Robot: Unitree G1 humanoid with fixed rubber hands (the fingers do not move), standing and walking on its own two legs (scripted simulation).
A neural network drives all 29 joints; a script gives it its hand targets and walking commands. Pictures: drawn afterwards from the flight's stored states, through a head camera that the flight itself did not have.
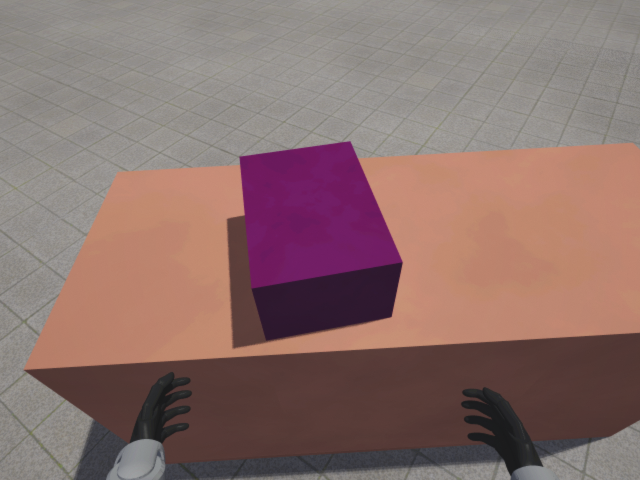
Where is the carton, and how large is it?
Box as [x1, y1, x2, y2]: [240, 141, 402, 340]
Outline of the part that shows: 350,141 240,157 251,288 266,340 391,316 402,262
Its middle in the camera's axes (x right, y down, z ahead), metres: -0.01 -0.02 +0.71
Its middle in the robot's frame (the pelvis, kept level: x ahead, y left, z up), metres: +0.53 +0.03 -0.04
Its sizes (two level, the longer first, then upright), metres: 0.314 0.219 0.152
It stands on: a pedestal, 0.65 m high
